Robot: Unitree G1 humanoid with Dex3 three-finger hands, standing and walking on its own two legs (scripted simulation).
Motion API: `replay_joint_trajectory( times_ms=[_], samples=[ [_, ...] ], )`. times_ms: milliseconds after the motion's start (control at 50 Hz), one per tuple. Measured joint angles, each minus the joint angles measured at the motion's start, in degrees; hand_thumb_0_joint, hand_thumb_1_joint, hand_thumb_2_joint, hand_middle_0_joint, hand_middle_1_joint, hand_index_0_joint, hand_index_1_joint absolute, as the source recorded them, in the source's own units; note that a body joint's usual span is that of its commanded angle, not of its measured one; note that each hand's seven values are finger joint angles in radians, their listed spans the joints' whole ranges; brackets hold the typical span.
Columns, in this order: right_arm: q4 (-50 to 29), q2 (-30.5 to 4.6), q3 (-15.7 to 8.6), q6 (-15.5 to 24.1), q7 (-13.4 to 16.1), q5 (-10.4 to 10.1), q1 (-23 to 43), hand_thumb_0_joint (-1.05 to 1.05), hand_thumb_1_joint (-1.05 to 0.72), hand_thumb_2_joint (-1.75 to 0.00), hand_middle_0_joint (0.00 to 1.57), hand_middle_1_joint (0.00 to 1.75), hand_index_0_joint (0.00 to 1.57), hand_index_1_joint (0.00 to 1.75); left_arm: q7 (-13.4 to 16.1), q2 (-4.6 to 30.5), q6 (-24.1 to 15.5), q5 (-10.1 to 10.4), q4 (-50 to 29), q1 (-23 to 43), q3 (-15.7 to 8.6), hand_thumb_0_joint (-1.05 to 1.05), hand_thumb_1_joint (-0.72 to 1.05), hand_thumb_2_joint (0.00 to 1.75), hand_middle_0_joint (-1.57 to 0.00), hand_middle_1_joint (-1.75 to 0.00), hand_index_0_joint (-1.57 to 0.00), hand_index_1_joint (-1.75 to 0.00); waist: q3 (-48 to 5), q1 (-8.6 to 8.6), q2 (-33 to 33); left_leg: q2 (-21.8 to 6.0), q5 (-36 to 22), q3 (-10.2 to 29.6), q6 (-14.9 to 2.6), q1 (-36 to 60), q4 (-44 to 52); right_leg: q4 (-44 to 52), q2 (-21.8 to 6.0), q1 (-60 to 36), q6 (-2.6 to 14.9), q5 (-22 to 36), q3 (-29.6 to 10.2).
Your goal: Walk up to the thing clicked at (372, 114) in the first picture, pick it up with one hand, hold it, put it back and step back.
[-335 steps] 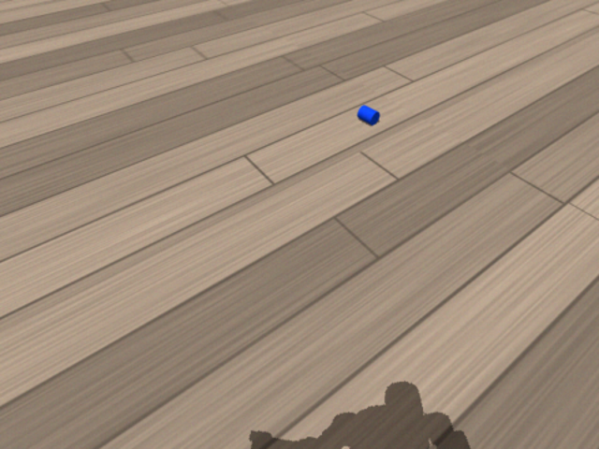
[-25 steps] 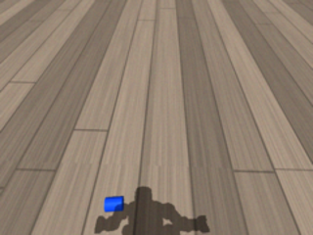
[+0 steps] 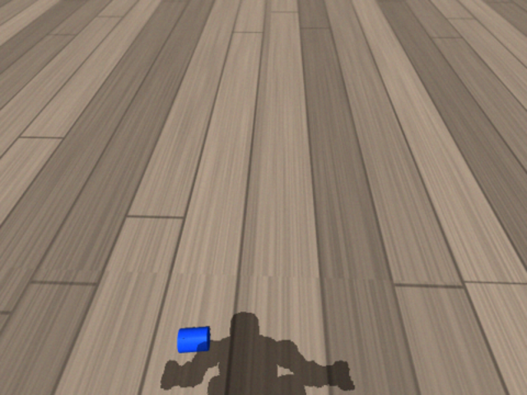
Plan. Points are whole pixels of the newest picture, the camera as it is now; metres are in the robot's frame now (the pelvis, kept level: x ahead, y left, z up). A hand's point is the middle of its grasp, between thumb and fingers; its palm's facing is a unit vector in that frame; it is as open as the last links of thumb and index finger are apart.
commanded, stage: stand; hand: left
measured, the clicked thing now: (194, 339) +0.45 +0.28 -0.74
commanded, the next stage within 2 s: none
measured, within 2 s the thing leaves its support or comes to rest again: neither
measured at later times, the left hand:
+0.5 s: hand out of the picture +0.06 +0.25 -0.16, palm faces -0.03 -0.94 -0.34, open 7.4 cm
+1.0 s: hand out of the picture +0.08 +0.26 -0.16, palm faces -0.02 -0.94 -0.35, open 7.4 cm
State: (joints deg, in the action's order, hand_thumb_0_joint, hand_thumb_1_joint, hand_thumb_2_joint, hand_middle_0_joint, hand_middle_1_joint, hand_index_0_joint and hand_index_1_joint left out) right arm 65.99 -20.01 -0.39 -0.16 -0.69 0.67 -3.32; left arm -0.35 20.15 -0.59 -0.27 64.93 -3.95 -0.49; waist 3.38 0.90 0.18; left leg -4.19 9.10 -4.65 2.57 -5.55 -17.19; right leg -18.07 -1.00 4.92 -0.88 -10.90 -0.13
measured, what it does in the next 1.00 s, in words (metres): stands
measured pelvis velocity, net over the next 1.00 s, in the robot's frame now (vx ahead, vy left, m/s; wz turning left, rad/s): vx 0.00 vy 0.00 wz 0.01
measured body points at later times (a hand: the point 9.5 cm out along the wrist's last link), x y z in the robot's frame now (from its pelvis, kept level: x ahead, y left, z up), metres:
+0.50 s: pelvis -0.01 +0.00 +0.00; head +0.00 +0.00 +0.45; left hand +0.07 +0.30 -0.13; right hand +0.06 -0.30 -0.14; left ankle +0.00 +0.14 -0.75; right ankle -0.01 -0.13 -0.75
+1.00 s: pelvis +0.00 +0.00 +0.00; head +0.01 +0.00 +0.45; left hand +0.08 +0.31 -0.13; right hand +0.08 -0.30 -0.13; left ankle +0.00 +0.14 -0.75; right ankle -0.01 -0.13 -0.75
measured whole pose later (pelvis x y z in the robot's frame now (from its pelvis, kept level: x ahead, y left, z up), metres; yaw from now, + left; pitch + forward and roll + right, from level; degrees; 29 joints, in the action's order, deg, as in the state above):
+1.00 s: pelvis +0.00 +0.00 +0.00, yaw +1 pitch -2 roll +0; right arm 65.5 -20.2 -0.2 0.1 -0.8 0.8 -5.4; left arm -0.5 20.5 -0.5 -0.4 64.5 -5.9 0.1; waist 2.9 0.5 -0.1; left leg -3.9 9.0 -4.2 2.4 -6.3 -17.5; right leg -18.4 -1.3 5.5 -1.0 -11.0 0.3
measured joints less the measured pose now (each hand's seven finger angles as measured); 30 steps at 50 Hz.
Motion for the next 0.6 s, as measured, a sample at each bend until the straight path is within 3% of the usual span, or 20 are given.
replay_joint_trajectory(
  times_ms=[600],
  samples=[
    [0.3,-0.1,0.0,0.1,-0.3,0.2,-2.4,0.0,-0.91,-0.9,0.2,0.3,0.2,0.3,-0.2,0.2,0.2,-0.1,0.1,-2.4,0.4,0.01,0.91,0.9,-0.2,-0.3,-0.2,-0.3,-0.3,-0.29,-0.2,0.1,-0.7,0.3,-0.1,-1.1,-0.2,-0.6,-0.1,1.1,0.06,0.4,0.3]
  ],
)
